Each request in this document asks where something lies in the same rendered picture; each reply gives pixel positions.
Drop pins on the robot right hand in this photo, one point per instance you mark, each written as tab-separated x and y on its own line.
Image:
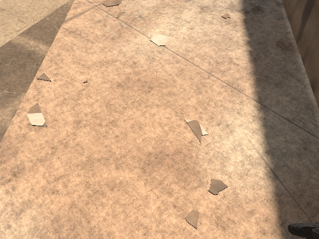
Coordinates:
305	230

